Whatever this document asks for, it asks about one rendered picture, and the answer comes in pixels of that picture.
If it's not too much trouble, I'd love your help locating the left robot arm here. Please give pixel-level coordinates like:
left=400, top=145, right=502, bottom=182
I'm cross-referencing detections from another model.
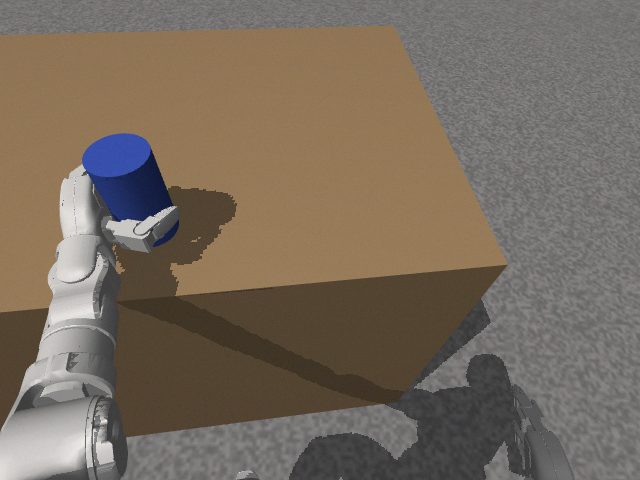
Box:
left=0, top=234, right=128, bottom=480

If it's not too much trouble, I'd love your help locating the right robot hand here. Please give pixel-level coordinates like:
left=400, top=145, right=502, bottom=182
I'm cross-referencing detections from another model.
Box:
left=510, top=385, right=575, bottom=480

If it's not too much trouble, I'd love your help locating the left robot hand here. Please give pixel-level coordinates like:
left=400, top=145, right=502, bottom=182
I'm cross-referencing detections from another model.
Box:
left=59, top=164, right=181, bottom=253

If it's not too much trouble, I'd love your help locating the can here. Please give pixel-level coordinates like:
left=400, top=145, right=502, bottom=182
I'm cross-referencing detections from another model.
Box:
left=82, top=133, right=179, bottom=247

